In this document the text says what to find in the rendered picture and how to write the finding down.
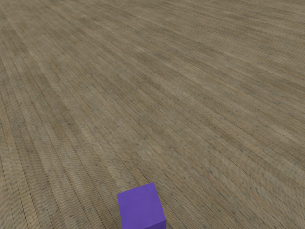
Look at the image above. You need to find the carton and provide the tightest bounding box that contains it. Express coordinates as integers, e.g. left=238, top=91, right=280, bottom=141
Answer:
left=117, top=182, right=166, bottom=229

